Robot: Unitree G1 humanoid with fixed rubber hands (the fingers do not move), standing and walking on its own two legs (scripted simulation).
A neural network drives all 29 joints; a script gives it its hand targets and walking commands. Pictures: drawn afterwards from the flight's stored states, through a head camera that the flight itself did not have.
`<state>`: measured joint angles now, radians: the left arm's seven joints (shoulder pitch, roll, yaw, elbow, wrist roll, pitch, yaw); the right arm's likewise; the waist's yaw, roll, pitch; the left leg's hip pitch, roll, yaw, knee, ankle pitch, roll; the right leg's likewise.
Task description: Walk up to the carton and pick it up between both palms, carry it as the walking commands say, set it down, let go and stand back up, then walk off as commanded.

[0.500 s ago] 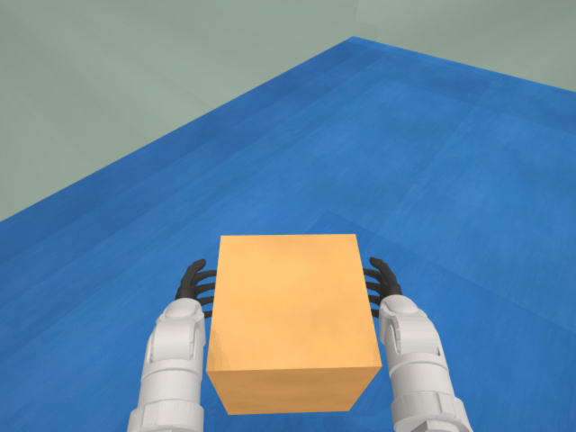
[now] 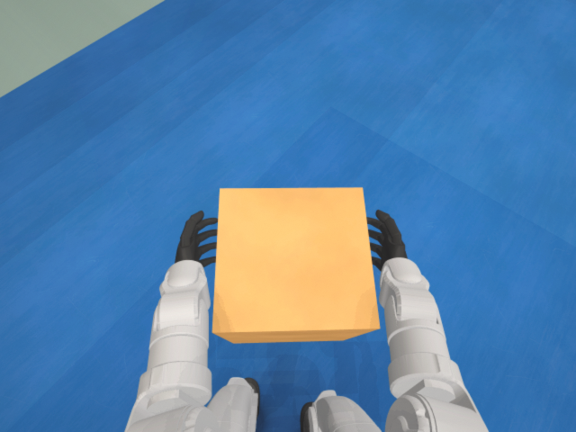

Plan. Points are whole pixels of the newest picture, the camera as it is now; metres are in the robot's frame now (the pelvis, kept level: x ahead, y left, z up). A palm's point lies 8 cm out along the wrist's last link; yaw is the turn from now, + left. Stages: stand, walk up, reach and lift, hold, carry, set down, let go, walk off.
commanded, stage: set down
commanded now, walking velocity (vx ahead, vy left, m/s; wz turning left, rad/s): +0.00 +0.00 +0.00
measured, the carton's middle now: (290, 275) +0.35 +0.00 -0.11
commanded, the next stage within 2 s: none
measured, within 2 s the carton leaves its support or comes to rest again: neither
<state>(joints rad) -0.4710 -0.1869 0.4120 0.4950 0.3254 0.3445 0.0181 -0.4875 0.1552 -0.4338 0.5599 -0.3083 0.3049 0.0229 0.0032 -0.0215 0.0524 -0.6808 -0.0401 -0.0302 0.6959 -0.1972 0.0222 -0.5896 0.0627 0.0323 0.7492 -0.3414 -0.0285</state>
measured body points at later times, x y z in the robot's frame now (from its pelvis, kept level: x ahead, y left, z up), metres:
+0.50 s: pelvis -0.01 +0.00 -0.06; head +0.18 +0.02 +0.35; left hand +0.39 +0.15 -0.13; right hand +0.40 -0.15 -0.13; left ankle +0.08 +0.10 -0.71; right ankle +0.01 -0.10 -0.71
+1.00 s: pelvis -0.02 +0.00 -0.14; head +0.21 +0.01 +0.25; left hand +0.42 +0.15 -0.22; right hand +0.43 -0.16 -0.22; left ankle +0.08 +0.10 -0.71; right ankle +0.01 -0.11 -0.71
